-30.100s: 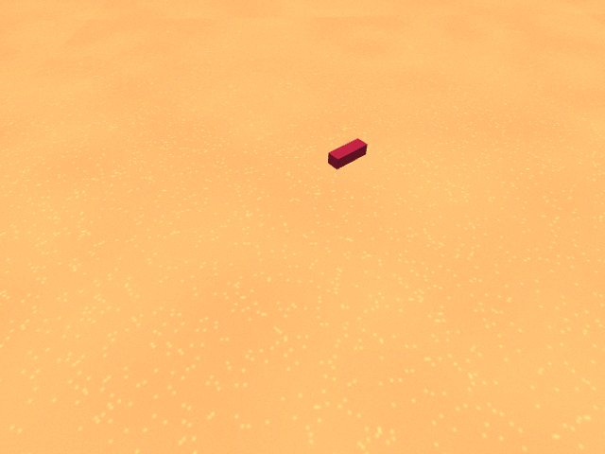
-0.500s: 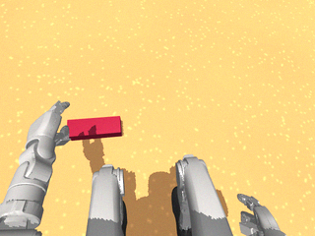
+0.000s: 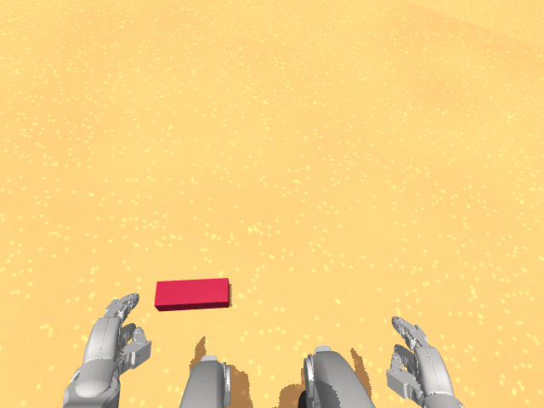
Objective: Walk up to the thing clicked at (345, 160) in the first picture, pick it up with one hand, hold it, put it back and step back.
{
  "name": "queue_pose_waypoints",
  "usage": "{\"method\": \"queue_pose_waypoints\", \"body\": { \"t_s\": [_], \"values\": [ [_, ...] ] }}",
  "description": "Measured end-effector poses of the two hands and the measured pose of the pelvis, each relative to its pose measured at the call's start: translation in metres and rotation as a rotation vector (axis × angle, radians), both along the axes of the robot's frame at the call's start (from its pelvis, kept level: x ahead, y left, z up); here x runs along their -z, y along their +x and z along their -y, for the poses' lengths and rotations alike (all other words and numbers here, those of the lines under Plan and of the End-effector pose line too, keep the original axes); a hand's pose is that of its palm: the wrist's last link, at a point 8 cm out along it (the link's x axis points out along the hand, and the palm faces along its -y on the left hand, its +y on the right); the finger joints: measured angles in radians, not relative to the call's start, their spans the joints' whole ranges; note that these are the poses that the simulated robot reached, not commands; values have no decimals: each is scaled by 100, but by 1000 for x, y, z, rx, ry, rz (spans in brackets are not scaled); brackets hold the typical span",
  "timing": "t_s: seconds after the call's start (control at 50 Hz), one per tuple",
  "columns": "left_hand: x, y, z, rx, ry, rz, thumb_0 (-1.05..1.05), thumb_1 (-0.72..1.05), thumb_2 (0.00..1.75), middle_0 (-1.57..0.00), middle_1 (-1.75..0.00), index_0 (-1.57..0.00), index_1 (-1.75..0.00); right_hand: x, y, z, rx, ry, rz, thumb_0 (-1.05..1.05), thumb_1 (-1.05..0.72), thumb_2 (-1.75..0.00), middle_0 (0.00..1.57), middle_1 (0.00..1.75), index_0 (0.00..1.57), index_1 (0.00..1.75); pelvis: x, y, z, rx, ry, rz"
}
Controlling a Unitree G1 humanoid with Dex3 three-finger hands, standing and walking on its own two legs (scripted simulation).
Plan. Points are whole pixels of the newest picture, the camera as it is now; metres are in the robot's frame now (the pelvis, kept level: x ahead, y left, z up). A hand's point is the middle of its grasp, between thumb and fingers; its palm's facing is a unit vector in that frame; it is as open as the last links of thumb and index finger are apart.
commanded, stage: home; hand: left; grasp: from above
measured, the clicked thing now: (193, 294) +0.48 +0.20 -0.60
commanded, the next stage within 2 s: none
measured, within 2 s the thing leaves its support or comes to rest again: neither
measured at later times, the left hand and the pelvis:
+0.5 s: hand (107, 380) +0.19 +0.19 +0.03, palm faces +0.09 -0.98 -0.19, open 7.4 cm; pelvis +0.04 +0.00 +0.08, yaw +1 degrees
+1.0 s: hand (109, 379) +0.19 +0.19 +0.03, palm faces +0.07 -0.98 -0.20, open 7.4 cm; pelvis +0.04 +0.00 +0.08, yaw +1 degrees
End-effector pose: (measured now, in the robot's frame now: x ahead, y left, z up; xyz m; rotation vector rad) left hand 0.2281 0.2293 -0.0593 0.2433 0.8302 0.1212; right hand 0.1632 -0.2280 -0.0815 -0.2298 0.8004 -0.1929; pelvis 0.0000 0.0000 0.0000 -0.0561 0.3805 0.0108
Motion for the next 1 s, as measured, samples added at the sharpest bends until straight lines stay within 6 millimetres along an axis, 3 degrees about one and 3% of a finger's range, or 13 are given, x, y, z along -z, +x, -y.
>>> {"method": "queue_pose_waypoints", "body": {
  "t_s": [0.24, 0.36, 0.58, 1.0],
  "values": [
    [-92, -27, -3, -60, -56, 16, 1, 91, 90, -20, -30, -20, -30, -78, 4, 10, 58, -57, 101, 1, -91, -89, 20, 30, 20, 30, -63, 34, -3, -10, 4, 130],
    [-116, -43, -6, -65, -57, 26, 1, 91, 90, -20, -30, -20, -30, -100, 23, 8, 39, -60, 189, 1, -91, -89, 20, 30, 20, 30, -75, 41, -4, -16, 6, 173],
    [-115, -56, -6, -77, -74, 11, 1, 91, 90, -20, -30, -20, -30, -112, 45, 0, -31, -57, 262, 1, -91, -89, 20, 30, 20, 30, -77, 38, -3, -25, 11, 203],
    [-116, -53, -5, -57, -66, 23, 1, 91, 90, -20, -30, -20, -30, -100, 20, 4, 2, -57, 198, 1, -91, -89, 20, 30, 20, 30, -77, 35, -3, -18, 12, 211]
  ]
}}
